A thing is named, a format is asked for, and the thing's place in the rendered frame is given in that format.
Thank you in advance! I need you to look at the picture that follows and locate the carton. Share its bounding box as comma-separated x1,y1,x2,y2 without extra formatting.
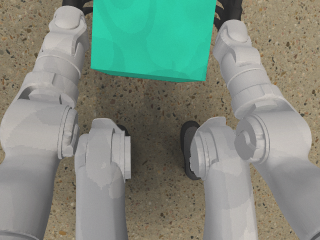
90,0,217,83

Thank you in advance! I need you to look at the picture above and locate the left robot upper arm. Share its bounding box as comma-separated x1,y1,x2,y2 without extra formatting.
0,98,80,240

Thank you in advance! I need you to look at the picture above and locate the robot right hand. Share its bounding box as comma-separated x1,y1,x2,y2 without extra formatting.
213,0,243,33

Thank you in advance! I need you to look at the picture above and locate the left robot shin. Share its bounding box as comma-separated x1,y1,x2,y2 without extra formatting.
74,118,122,175

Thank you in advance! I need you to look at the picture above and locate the robot left hand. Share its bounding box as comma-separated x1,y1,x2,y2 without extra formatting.
62,0,93,16

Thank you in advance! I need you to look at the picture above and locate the right robot forearm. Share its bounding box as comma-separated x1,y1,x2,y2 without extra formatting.
212,19,312,145

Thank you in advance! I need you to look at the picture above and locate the right robot shin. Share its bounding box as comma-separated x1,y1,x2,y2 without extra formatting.
189,116,250,174

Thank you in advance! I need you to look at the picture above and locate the left robot forearm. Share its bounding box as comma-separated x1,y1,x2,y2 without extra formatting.
0,5,90,152

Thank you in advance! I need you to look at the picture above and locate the right robot upper arm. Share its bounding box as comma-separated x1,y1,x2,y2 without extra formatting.
234,110,320,240

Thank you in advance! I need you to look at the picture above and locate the robot shin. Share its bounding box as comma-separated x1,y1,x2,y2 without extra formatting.
189,116,250,174
74,118,122,175

